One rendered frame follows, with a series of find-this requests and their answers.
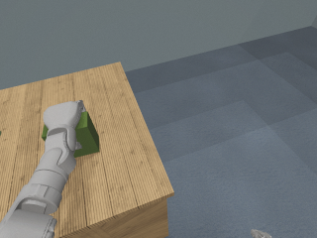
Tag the left robot forearm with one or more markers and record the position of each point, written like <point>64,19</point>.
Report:
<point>43,192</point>

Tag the left robot hand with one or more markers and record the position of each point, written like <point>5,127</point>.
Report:
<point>66,113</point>

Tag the sponge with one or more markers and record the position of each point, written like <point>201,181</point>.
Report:
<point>86,135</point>

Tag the table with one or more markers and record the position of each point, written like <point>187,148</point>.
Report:
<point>120,191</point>

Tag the robot left upper arm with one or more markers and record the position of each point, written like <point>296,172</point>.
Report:
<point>29,224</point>

